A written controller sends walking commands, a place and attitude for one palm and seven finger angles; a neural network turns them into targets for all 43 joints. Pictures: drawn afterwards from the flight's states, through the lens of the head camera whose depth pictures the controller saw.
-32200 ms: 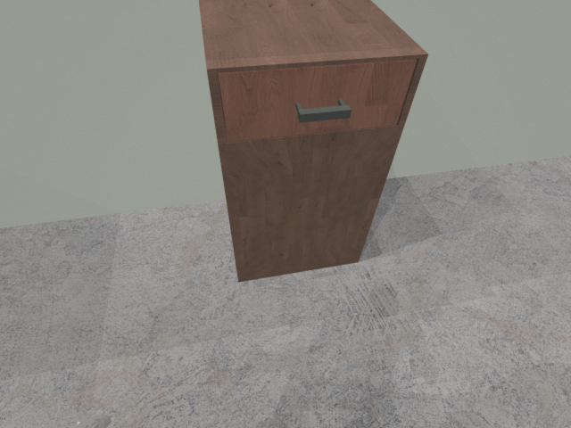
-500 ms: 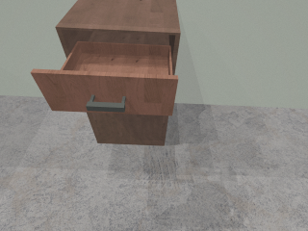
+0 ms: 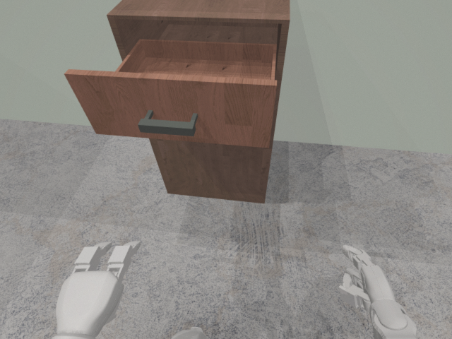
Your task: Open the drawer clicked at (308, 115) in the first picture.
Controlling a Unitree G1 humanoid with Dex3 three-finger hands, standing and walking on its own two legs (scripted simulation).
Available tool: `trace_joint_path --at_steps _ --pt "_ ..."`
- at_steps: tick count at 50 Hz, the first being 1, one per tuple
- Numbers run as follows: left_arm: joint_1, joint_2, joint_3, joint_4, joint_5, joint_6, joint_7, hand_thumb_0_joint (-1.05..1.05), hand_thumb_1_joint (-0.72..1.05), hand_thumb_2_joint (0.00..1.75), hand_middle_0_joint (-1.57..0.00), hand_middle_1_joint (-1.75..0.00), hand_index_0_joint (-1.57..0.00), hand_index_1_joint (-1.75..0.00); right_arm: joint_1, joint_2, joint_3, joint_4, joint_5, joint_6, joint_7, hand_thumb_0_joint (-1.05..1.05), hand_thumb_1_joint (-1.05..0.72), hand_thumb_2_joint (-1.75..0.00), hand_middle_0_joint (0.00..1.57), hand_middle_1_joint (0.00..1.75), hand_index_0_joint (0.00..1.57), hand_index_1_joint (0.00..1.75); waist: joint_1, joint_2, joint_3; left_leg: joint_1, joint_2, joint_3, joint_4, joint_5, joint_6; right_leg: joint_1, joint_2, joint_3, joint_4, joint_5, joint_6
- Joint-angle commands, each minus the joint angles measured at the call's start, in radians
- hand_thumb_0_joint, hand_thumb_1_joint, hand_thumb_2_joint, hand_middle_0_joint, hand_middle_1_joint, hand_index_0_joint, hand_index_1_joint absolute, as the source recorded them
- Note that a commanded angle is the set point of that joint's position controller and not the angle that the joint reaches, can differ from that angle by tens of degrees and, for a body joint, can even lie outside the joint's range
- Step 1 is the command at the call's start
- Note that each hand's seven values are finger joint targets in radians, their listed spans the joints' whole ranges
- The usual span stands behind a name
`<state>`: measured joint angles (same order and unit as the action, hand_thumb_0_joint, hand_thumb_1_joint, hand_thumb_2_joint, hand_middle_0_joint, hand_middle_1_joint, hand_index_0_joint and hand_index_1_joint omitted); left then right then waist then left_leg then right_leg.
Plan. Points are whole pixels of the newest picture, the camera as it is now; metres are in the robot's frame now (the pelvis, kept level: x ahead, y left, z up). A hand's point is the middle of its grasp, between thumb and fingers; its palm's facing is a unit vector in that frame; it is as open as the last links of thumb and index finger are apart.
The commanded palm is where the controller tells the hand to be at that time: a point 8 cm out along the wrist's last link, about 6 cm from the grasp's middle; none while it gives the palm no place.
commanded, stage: raise the hand with hooked fingers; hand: left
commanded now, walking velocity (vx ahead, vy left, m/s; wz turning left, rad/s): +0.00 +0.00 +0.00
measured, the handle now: (169, 121) +0.54 +0.22 +0.07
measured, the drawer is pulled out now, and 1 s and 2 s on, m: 0.29 0.29 0.29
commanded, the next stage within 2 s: move the hooked fingers above the handle in 1.44 s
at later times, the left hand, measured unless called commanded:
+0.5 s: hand (99, 221) +0.26 +0.25 +0.08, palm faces +0.06 -0.09 -0.99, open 11.7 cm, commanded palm +0.24 +0.25 +0.15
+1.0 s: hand (72, 156) +0.32 +0.29 +0.17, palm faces +0.08 -0.06 -1.00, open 13.7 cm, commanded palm +0.29 +0.29 +0.23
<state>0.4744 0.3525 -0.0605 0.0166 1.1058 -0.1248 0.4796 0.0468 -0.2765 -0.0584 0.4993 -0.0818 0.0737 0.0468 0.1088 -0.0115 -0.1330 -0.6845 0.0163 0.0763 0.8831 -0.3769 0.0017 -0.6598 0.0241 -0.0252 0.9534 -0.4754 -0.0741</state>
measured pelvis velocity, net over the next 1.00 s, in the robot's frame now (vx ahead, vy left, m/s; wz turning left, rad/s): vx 0.02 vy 0.04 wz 0.03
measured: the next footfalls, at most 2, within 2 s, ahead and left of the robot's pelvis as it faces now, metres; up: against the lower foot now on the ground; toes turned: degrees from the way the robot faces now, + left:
none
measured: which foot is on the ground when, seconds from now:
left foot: down 0.00-1.00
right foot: down 0.00-1.00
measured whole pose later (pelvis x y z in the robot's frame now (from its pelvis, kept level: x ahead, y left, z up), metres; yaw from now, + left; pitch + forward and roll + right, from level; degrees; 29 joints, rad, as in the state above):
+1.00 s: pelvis +0.02 +0.04 +0.05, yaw +2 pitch +1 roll +0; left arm -0.11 0.53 -0.05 -0.03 0.89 0.07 -0.02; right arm 0.07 -0.23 0.03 0.60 0.02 0.16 0.00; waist 0.08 0.09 -0.01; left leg -0.26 -0.04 0.05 0.48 -0.23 0.05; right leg -0.20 -0.01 -0.04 0.49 -0.30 -0.01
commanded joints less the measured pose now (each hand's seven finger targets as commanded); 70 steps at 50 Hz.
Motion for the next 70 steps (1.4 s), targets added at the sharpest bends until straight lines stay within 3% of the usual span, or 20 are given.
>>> trace_joint_path --at_steps 1,3,5,6,9,13,15,19,20,25,34,40,41,51,52,56,61,64,65,70 --pt "-0.374 0.209 0.162 -0.313 -0.057 0.002 0.087 0.00 0.34 0.66 -0.24 -0.66 -0.24 -0.66 -0.080 -0.054 -0.007 -0.116 0.001 -0.030 -0.041 0.00 -0.90 -0.90 0.20 0.30 0.20 0.30 -0.097 0.062 -0.175 0.235 -0.075 -0.090 0.013 0.106 0.047 -0.013 -0.026 0.244 -0.281 0.139 0.013" --pt "-0.367 0.187 0.123 -0.264 -0.089 0.036 0.044 0.00 0.29 0.64 -0.24 -0.69 -0.24 -0.69 -0.085 -0.053 0.002 -0.107 0.010 -0.030 -0.052 0.00 -0.90 -0.90 0.20 0.30 0.20 0.30 -0.100 0.046 -0.166 0.215 -0.073 -0.077 -0.025 0.102 0.049 0.059 -0.029 0.207 -0.298 0.178 0.028" --pt "-0.359 0.180 0.094 -0.219 -0.118 0.086 -0.018 0.00 0.25 0.62 -0.25 -0.72 -0.25 -0.72 -0.108 -0.050 0.015 -0.102 0.024 -0.024 -0.062 0.00 -0.90 -0.90 0.20 0.30 0.20 0.30 -0.095 0.002 -0.135 0.205 -0.074 -0.070 -0.064 0.110 0.050 0.123 -0.034 0.226 -0.344 0.212 0.037" --pt "-0.343 0.181 0.084 -0.192 -0.130 0.109 -0.053 0.00 0.22 0.61 -0.25 -0.74 -0.25 -0.74 -0.097 -0.047 0.019 -0.094 0.032 -0.020 -0.068 0.00 -0.90 -0.90 0.20 0.30 0.20 0.30 -0.087 -0.036 -0.127 0.191 -0.074 -0.066 -0.095 0.116 0.048 0.186 -0.042 0.230 -0.366 0.247 0.046" --pt "-0.302 0.206 0.099 -0.176 -0.149 0.146 -0.143 0.00 0.15 0.58 -0.25 -0.78 -0.25 -0.78 -0.098 -0.046 0.035 -0.086 0.043 -0.013 -0.080 0.00 -0.90 -0.90 0.20 0.30 0.20 0.30 -0.050 -0.058 -0.111 0.203 -0.071 -0.060 -0.174 0.148 0.041 0.303 -0.052 0.225 -0.397 0.332 0.058" --pt "-0.273 0.254 0.154 -0.202 -0.134 0.113 -0.194 0.00 0.06 0.54 -0.26 -0.84 -0.26 -0.84 -0.093 -0.043 0.045 -0.075 0.038 -0.014 -0.075 0.00 -0.90 -0.90 0.20 0.30 0.20 0.30 -0.015 -0.020 -0.093 0.258 -0.068 -0.060 -0.243 0.208 0.038 0.365 -0.044 0.182 -0.395 0.420 0.051" --pt "-0.246 0.292 0.216 -0.217 -0.144 0.088 -0.192 0.00 0.01 0.52 -0.26 -0.87 -0.26 -0.87 -0.089 -0.049 0.039 -0.075 0.038 -0.020 -0.074 0.00 -0.90 -0.90 0.20 0.30 0.20 0.30 0.000 -0.038 -0.106 0.274 -0.066 -0.058 -0.257 0.230 0.039 0.404 -0.044 0.182 -0.397 0.475 0.052" --pt "-0.305 0.264 0.217 -0.257 -0.155 0.060 -0.160 0.00 -0.08 0.48 -0.27 -0.93 -0.27 -0.93 -0.078 -0.050 0.020 -0.063 0.040 -0.023 -0.065 0.00 -0.90 -0.90 0.20 0.30 0.20 0.30 -0.012 0.008 -0.117 0.316 -0.070 -0.053 -0.275 0.264 0.038 0.393 -0.041 0.150 -0.396 0.505 0.047" --pt "-0.327 0.268 0.220 -0.255 -0.159 0.062 -0.152 0.00 -0.10 0.47 -0.27 -0.94 -0.27 -0.94 -0.075 -0.054 0.016 -0.060 0.043 -0.026 -0.063 0.00 -0.90 -0.90 0.20 0.30 0.20 0.30 -0.020 -0.019 -0.121 0.320 -0.068 -0.054 -0.276 0.266 0.039 0.392 -0.039 0.139 -0.400 0.492 0.049" --pt "-0.421 0.254 0.175 -0.279 -0.169 0.090 -0.159 0.00 -0.22 0.42 -0.28 -1.02 -0.28 -1.02 -0.072 -0.068 -0.001 -0.047 0.056 -0.025 -0.061 0.00 -0.90 -0.90 0.20 0.30 0.20 0.30 -0.035 0.000 -0.151 0.392 -0.062 -0.051 -0.294 0.311 0.042 0.382 -0.033 0.096 -0.401 0.500 0.049" --pt "-0.593 0.311 0.156 -0.296 -0.172 0.160 -0.267 0.00 -0.43 0.33 -0.29 -1.15 -0.29 -1.15 -0.087 -0.070 0.014 -0.041 0.078 0.012 -0.063 0.00 -0.90 -0.90 0.20 0.30 0.20 0.30 -0.028 0.057 -0.122 0.504 -0.042 -0.069 -0.374 0.397 0.035 0.405 -0.018 0.032 -0.441 0.449 0.042" --pt "-0.708 0.356 0.164 -0.260 -0.198 0.199 -0.363 0.00 -0.50 0.30 -0.30 -1.20 -0.30 -1.20 -0.099 -0.073 0.033 -0.046 0.095 0.035 -0.062 0.00 -0.90 -0.90 0.20 0.30 0.20 0.30 -0.028 0.056 -0.109 0.544 -0.037 -0.071 -0.417 0.435 0.030 0.457 -0.008 0.027 -0.488 0.460 0.043" --pt "-0.734 0.336 0.137 -0.236 -0.198 0.205 -0.381 0.00 -0.50 0.30 -0.30 -1.20 -0.30 -1.20 -0.096 -0.068 0.038 -0.040 0.095 0.039 -0.061 0.00 -0.90 -0.90 0.20 0.30 0.20 0.30 -0.036 0.051 -0.091 0.540 -0.036 -0.073 -0.427 0.433 0.027 0.455 -0.011 0.016 -0.491 0.446 0.042" --pt "-0.939 0.431 0.186 -0.248 -0.235 0.161 -0.496 0.00 -0.50 0.30 -0.30 -1.20 -0.30 -1.20 -0.079 -0.080 0.049 -0.036 0.097 0.040 -0.059 0.00 -0.90 -0.90 0.20 0.30 0.20 0.30 -0.032 0.065 -0.141 0.599 -0.032 -0.099 -0.465 0.474 0.023 0.505 -0.008 0.002 -0.531 0.431 0.038" --pt "-0.948 0.433 0.187 -0.239 -0.240 0.156 -0.499 0.00 -0.50 0.30 -0.30 -1.20 -0.30 -1.20 -0.076 -0.082 0.046 -0.031 0.099 0.040 -0.058 0.00 -0.90 -0.90 0.20 0.30 0.20 0.30 -0.034 0.082 -0.138 0.604 -0.031 -0.100 -0.466 0.485 0.023 0.501 -0.007 0.002 -0.534 0.436 0.037" --pt "-0.835 0.377 0.163 -0.160 -0.266 0.161 -0.537 0.00 -0.50 0.30 -0.30 -1.20 -0.30 -1.20 -0.059 -0.091 0.043 -0.034 0.105 0.043 -0.042 0.00 -0.90 -0.90 0.20 0.30 0.20 0.30 -0.027 0.014 -0.084 0.566 -0.027 -0.095 -0.481 0.461 0.019 0.498 -0.008 -0.009 -0.545 0.424 0.040" --pt "-0.854 0.399 0.181 -0.262 -0.266 0.113 -0.527 0.00 -0.50 0.30 -0.30 -1.20 -0.30 -1.20 -0.059 -0.095 0.036 -0.050 0.099 0.029 -0.038 0.00 -0.90 -0.90 0.20 0.30 0.20 0.30 -0.023 0.037 -0.121 0.569 -0.031 -0.095 -0.482 0.420 0.028 0.500 -0.007 0.001 -0.548 0.394 0.040" --pt "-0.886 0.438 0.222 -0.303 -0.255 0.079 -0.482 0.00 -0.50 0.30 -0.30 -1.20 -0.30 -1.20 -0.051 -0.094 0.028 -0.039 0.096 0.021 -0.045 0.00 -0.90 -0.90 0.20 0.30 0.20 0.30 -0.019 0.083 -0.133 0.584 -0.030 -0.104 -0.482 0.427 0.023 0.483 -0.005 0.000 -0.545 0.376 0.037" --pt "-0.888 0.464 0.253 -0.308 -0.260 0.076 -0.468 0.00 -0.50 0.30 -0.30 -1.20 -0.30 -1.20 -0.058 -0.096 0.028 -0.040 0.101 0.012 -0.043 0.00 -0.90 -0.90 0.20 0.30 0.20 0.30 -0.013 0.102 -0.138 0.586 -0.027 -0.105 -0.479 0.407 0.024 0.480 0.002 0.006 -0.546 0.362 0.037" --pt "-0.892 0.453 0.253 -0.250 -0.257 0.096 -0.420 0.00 -0.50 0.30 -0.30 -1.20 -0.30 -1.20 -0.053 -0.095 0.025 -0.017 0.107 0.007 -0.043 0.00 -0.90 -0.90 0.20 0.30 0.20 0.30 -0.013 0.102 -0.139 0.576 -0.029 -0.099 -0.483 0.387 0.018 0.478 -0.002 0.006 -0.545 0.345 0.035"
